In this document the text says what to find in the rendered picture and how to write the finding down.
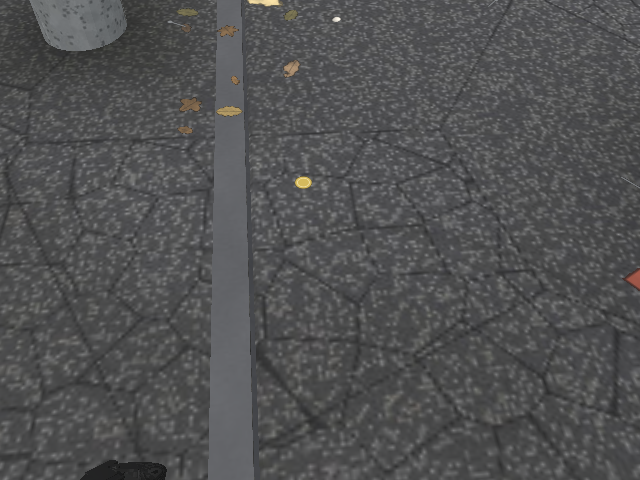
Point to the left robot hand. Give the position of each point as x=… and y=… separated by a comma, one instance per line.
x=111, y=470

